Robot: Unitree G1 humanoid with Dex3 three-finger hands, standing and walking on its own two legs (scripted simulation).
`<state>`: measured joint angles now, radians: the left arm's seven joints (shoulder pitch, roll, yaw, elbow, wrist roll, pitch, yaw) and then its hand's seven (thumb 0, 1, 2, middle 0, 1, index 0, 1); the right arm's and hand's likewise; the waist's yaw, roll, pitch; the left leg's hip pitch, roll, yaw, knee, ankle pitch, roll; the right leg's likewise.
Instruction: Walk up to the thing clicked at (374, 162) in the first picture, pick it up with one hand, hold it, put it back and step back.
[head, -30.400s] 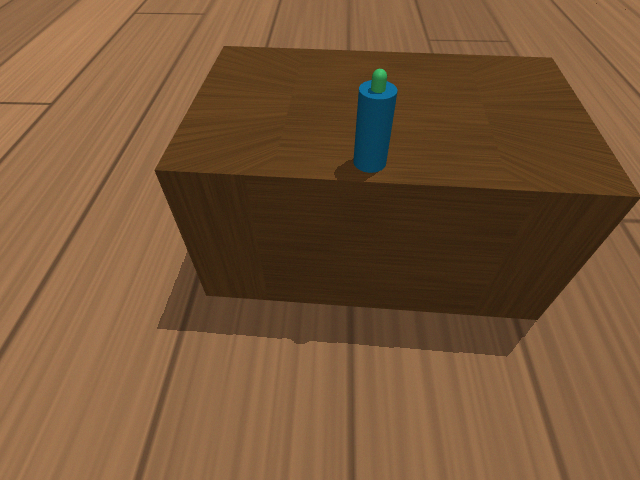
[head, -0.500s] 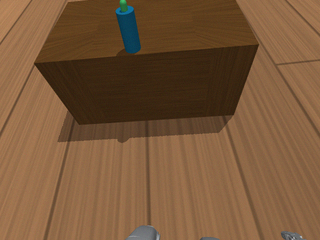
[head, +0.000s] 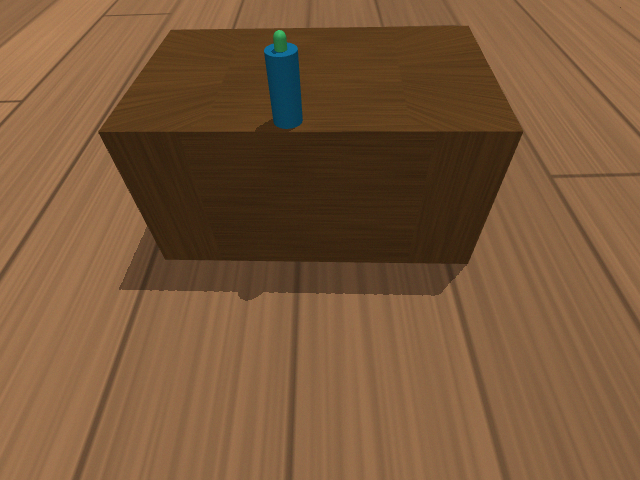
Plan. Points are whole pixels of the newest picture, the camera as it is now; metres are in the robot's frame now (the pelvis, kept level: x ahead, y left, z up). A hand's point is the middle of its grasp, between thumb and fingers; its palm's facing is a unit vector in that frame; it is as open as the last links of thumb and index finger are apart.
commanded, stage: step back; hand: left
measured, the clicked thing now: (283, 79) +1.08 +0.15 -0.04
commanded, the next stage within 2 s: stand in 0.50 s
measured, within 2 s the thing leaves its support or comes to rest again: neither
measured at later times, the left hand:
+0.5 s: hand out of the picture +0.14 +0.31 -0.15, palm faces +0.00 -0.93 -0.36, open 7.4 cm
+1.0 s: hand out of the picture +0.09 +0.28 -0.14, palm faces -0.03 -0.94 -0.34, open 7.4 cm
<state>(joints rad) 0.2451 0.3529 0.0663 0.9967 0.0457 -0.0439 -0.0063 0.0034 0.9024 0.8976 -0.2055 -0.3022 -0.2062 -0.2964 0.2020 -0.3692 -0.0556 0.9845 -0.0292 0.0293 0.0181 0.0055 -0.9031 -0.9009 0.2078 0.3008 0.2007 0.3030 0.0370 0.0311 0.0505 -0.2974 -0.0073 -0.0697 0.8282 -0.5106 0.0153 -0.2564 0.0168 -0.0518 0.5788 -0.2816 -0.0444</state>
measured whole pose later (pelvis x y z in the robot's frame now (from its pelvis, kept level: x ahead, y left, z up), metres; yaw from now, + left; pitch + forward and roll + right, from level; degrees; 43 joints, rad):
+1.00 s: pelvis +0.02 +0.03 +0.02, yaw -1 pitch -3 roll +0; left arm 0.11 0.35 0.00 1.15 0.01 -0.02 -0.01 0.00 0.90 0.90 -0.20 -0.30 -0.20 -0.30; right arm 0.09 -0.35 -0.02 1.14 -0.01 -0.01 0.02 0.00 -0.90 -0.90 0.21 0.30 0.20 0.30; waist 0.00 0.01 0.06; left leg -0.14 0.04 0.01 0.34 -0.14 -0.03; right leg -0.10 -0.02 -0.01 0.34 -0.19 0.02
